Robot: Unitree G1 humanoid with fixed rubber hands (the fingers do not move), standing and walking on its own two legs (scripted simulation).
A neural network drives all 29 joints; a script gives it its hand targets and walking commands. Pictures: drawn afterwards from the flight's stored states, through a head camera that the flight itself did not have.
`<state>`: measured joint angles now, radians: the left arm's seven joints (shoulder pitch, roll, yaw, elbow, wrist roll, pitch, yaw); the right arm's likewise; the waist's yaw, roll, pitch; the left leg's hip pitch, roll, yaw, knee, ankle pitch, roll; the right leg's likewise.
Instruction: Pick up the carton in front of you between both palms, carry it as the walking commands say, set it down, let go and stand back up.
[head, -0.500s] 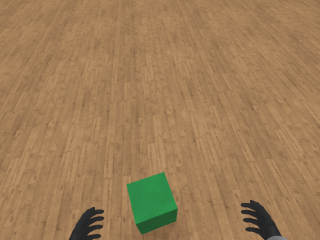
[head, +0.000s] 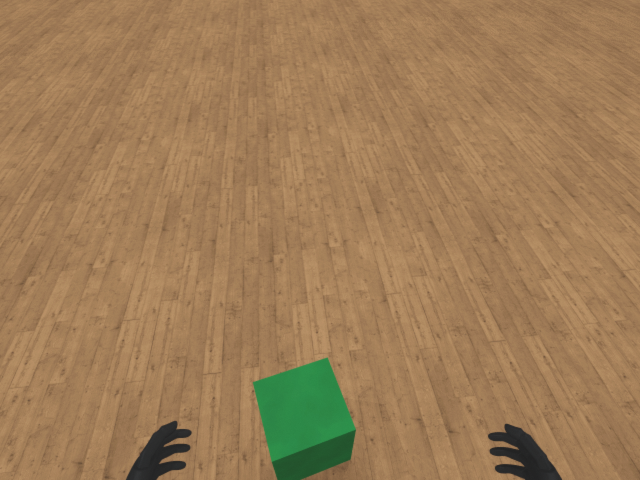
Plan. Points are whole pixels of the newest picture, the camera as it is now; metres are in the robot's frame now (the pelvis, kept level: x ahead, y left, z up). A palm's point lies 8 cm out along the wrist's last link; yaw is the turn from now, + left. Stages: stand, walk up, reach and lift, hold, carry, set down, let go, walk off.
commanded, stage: stand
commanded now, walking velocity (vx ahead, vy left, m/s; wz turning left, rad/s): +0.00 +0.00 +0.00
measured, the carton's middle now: (303, 422) +0.44 +0.07 -0.65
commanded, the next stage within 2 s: none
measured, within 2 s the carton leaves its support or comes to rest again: neither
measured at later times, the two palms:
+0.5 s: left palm out of the picture +0.17 +0.29 -0.10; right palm out of the picture +0.14 -0.28 -0.08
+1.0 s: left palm out of the picture +0.12 +0.30 -0.10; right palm out of the picture +0.10 -0.29 -0.08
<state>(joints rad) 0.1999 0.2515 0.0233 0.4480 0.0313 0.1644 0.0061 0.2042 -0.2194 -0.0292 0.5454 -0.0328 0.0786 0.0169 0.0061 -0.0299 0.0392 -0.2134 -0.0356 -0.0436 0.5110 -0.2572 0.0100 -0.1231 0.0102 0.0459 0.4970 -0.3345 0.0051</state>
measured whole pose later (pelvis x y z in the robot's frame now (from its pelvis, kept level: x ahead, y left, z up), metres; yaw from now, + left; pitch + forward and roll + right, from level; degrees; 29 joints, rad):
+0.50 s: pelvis +0.03 +0.02 +0.00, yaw -2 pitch +0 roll +0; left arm 0.17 0.35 0.03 0.74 0.03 0.01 0.03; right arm 0.17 -0.32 -0.04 0.79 -0.04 0.00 -0.02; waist -0.01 -0.05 0.00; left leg -0.22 -0.03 0.00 0.51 -0.30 0.03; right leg -0.12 0.00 0.08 0.46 -0.34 0.03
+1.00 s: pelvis +0.01 +0.01 +0.01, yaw -2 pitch -2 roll +0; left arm 0.18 0.37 0.01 0.88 0.03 -0.01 0.02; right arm 0.14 -0.35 -0.03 0.92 -0.03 -0.01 -0.01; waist -0.01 -0.04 0.02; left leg -0.17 -0.03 0.00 0.43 -0.23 0.03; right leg -0.08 0.00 0.08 0.39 -0.28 0.02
